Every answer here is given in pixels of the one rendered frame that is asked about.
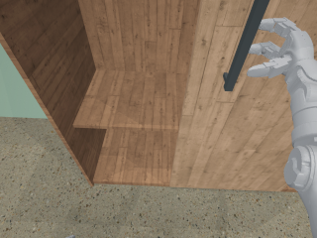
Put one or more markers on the robot right forearm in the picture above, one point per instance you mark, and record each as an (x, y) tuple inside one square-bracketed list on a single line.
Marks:
[(301, 82)]

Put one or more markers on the wardrobe door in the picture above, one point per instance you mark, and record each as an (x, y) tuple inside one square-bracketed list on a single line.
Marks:
[(240, 139)]

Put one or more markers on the robot right upper arm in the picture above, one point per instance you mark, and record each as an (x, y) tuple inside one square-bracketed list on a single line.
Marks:
[(300, 172)]

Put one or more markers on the right robot hand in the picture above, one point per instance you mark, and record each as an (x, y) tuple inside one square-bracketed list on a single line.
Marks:
[(297, 46)]

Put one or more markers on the handle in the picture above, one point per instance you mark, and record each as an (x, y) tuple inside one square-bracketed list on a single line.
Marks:
[(254, 20)]

